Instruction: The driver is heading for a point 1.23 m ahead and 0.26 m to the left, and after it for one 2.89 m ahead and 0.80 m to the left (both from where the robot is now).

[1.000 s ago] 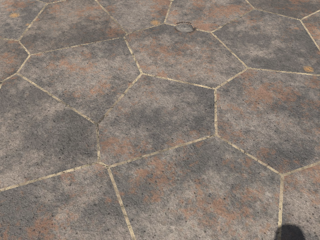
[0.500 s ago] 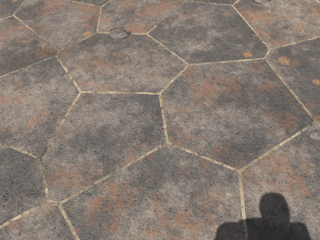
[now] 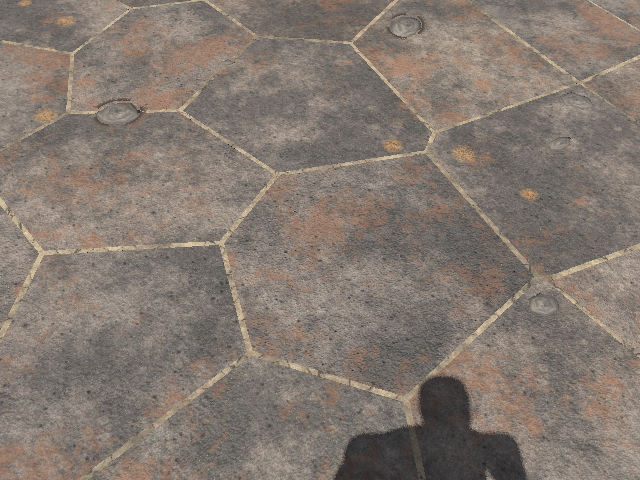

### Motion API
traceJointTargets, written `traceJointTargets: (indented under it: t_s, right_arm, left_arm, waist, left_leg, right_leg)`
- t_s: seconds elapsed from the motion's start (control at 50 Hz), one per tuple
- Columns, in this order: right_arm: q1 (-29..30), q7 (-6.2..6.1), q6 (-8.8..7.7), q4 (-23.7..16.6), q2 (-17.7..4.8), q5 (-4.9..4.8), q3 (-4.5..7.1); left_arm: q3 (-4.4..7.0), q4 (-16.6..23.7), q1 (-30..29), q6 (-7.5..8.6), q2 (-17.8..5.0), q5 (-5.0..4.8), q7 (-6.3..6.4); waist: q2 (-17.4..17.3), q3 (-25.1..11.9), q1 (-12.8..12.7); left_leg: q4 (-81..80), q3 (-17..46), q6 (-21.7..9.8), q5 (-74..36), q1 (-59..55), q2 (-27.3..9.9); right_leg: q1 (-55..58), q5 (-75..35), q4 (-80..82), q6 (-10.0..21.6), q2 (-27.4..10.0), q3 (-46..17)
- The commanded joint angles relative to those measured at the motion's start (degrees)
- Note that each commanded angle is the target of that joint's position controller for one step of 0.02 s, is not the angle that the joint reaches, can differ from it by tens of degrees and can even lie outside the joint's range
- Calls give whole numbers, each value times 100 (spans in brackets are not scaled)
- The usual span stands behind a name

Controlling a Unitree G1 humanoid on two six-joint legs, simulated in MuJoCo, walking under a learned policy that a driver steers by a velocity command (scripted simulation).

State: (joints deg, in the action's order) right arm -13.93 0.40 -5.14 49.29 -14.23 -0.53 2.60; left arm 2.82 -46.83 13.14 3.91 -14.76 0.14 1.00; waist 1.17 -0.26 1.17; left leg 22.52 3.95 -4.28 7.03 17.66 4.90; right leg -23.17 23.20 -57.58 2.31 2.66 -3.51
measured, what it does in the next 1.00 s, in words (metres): walks ahead, turning left: right foot, then left foot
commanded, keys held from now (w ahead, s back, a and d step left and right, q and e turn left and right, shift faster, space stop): w+q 0.74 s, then w+e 0.26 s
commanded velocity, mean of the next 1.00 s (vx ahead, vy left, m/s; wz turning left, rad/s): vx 0.46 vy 0.00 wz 0.38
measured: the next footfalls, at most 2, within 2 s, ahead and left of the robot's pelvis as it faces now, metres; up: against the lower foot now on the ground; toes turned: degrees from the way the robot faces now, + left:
right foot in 0.26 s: +0.18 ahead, -0.14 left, +0.00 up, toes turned +12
left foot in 0.76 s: +0.41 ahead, +0.19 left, +0.00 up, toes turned +29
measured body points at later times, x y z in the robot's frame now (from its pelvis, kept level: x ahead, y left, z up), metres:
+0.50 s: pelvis +0.17 -0.04 +0.00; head +0.19 -0.05 +0.45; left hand +0.13 +0.24 -0.11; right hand +0.39 -0.26 -0.11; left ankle +0.21 +0.15 -0.65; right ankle +0.14 -0.15 -0.74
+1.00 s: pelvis +0.41 +0.12 +0.00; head +0.42 +0.13 +0.45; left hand +0.37 +0.41 -0.12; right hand +0.62 -0.07 -0.11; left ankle +0.38 +0.17 -0.74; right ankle +0.53 -0.03 -0.65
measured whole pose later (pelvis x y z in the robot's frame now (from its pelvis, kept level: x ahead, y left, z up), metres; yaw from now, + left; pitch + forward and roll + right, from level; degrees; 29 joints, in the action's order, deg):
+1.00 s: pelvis +0.41 +0.12 +0.00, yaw +26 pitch +1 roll +2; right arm -15.3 2.5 -5.3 42.1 -13.9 0.6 3.2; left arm 3.0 -45.7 14.4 3.7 -17.3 -1.7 0.4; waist 2.3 1.5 0.0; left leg 19.5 -5.2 -5.5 10.6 10.0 5.1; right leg -37.5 12.4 -65.8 -0.2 -8.1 -4.6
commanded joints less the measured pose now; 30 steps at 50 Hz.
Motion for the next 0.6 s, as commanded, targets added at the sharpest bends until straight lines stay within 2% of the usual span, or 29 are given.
traceJointTargets:
  t_s: [0.02,0.08,0.14,0.18,0.22,0.24,0.26,0.28,0.3,0.32,0.34,0.36,0.4,0.46,0.52,0.6]
  right_arm:
    - [128,-38,-34,-460,-697,-16,147]
    - [-138,-146,45,-487,-950,-51,234]
    - [-344,-176,127,-550,-1097,-90,293]
    - [-401,-183,194,-598,-1065,-107,291]
    - [-322,-189,256,-684,-932,-116,253]
    - [-268,-179,263,-742,-774,-104,205]
    - [-107,-167,245,-853,-460,-90,112]
    - [-271,-141,199,-952,74,-102,-28]
    - [-224,-128,101,-1270,-278,-177,39]
    - [-207,-111,78,-1194,-705,-166,130]
    - [-241,-81,103,-1062,-793,-136,181]
    - [-343,-67,129,-965,-714,-97,191]
    - [-157,-10,147,-1017,-567,-64,180]
    - [36,28,180,-1189,-437,-97,164]
    - [515,72,185,-1464,-353,-99,127]
    - [1313,261,168,-1818,-185,-83,34]
  left_arm:
    - [141,370,-143,214,-469,79,0]
    - [50,463,-456,261,-250,15,18]
    - [41,575,-753,304,-352,-97,-21]
    - [63,614,-764,350,-433,-149,-51]
    - [118,538,-471,387,-508,-168,-49]
    - [170,465,-175,387,-604,-185,-20]
    - [248,336,497,382,-834,-159,39]
    - [308,289,1007,329,-1171,-26,88]
    - [419,206,996,297,-1532,87,14]
    - [342,306,684,328,-1112,-1,-7]
    - [249,340,488,337,-760,-65,-15]
    - [203,398,259,327,-649,-51,-37]
    - [178,355,167,325,-592,16,-64]
    - [179,195,397,348,-588,62,-97]
    - [177,99,496,308,-684,53,-80]
    - [185,-38,782,239,-903,-14,-39]
  waist:
    - [-595,-150,-107]
    - [-841,-192,-4]
    - [-925,-178,100]
    - [-929,-188,52]
    - [-845,-216,-198]
    - [-774,-237,-377]
    - [-506,-418,-696]
    - [567,-779,-721]
    - [1376,-319,-526]
    - [969,142,-437]
    - [703,326,-395]
    - [549,286,-278]
    - [478,346,-275]
    - [396,259,-313]
    - [373,377,-404]
    - [281,592,-659]
  left_leg:
    - [-1390,2000,-871,1123,-744,-1269]
    - [-1339,1740,-943,1005,-399,-1120]
    - [-1243,1976,-953,1321,-241,-1197]
    - [-1095,2163,-871,1534,-146,-1194]
    - [-760,2229,-658,1881,180,-1003]
    - [-428,2167,-492,2067,549,-844]
    - [463,1887,-216,2368,1355,-610]
    - [2249,885,103,2460,2122,-3]
    - [3180,573,73,2602,3241,-180]
    - [3789,633,102,2159,3519,-595]
    - [4026,623,145,1642,3536,-664]
    - [4140,556,193,1242,3347,-755]
    - [4326,395,261,507,3160,-895]
    - [4257,291,383,-164,3100,-931]
    - [3283,142,413,-755,2985,-914]
    - [2106,-340,299,-1109,2714,-909]
  right_leg:
    - [-812,-439,581,-142,-375,10]
    - [-273,-614,1652,-311,-175,204]
    - [66,-973,2372,-364,-66,179]
    - [424,-1209,2798,-332,-28,129]
    - [1204,-1435,3299,-256,-53,146]
    - [1771,-1351,3488,-181,-228,125]
    - [2753,-977,3634,39,-905,-433]
    - [3527,225,4129,461,-2092,-1894]
    - [3163,1603,4686,1050,-2912,-3613]
    - [2867,1828,4750,1095,-2775,-3405]
    - [2722,1188,4754,875,-2387,-2681]
    - [2550,398,4773,694,-2086,-2023]
    - [2219,-1107,4868,551,-1717,-977]
    - [2088,-2376,4856,604,-1527,-120]
    - [2057,-2884,4871,596,-1496,375]
    - [2289,-2941,4835,552,-1656,775]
